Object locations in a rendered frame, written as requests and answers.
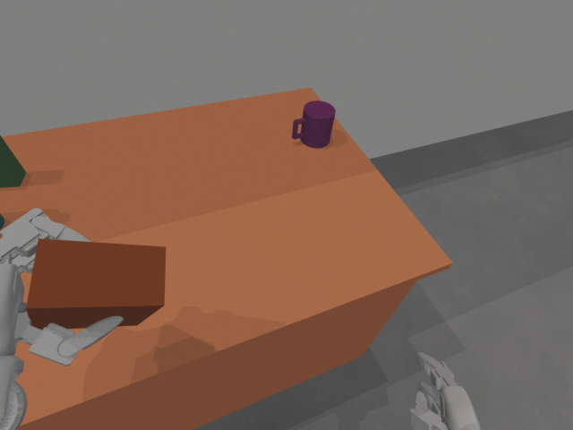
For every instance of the sponge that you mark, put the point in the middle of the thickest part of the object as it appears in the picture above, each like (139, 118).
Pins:
(75, 284)

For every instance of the table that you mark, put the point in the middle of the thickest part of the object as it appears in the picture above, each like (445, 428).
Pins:
(282, 261)

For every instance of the robot left hand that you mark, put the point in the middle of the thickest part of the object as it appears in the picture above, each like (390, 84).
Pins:
(18, 247)

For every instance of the left robot forearm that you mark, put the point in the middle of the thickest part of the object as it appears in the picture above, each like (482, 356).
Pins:
(13, 399)

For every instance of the robot right hand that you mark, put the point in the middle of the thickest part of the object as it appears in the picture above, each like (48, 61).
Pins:
(451, 408)

